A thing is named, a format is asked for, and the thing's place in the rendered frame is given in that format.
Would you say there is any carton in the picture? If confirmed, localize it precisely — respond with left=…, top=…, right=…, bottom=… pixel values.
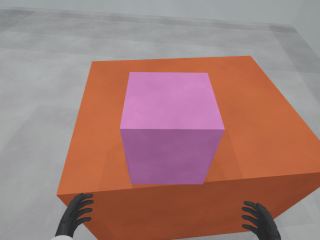
left=119, top=72, right=225, bottom=185

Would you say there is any left robot hand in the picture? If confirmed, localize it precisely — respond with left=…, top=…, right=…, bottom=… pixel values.
left=55, top=193, right=94, bottom=238

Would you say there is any pedestal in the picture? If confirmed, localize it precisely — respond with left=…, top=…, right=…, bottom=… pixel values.
left=56, top=55, right=320, bottom=240

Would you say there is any right robot hand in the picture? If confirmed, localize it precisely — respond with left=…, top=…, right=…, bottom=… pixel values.
left=241, top=201, right=281, bottom=240

